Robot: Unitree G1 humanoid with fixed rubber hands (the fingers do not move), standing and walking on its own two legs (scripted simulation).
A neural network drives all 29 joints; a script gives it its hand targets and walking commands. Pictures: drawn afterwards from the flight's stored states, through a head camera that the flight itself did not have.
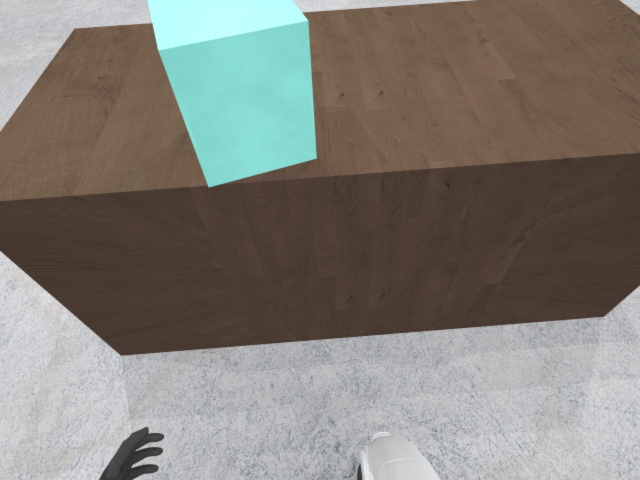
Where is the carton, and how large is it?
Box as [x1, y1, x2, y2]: [148, 0, 316, 186]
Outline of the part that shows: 148,0 158,50 208,186 212,186 316,158 308,24 306,18 291,0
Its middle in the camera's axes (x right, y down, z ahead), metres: -0.15 -0.28 +0.69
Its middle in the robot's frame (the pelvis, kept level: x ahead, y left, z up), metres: +0.73 +0.09 +0.10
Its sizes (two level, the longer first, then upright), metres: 0.210 0.200 0.250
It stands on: a pedestal, 0.71 m high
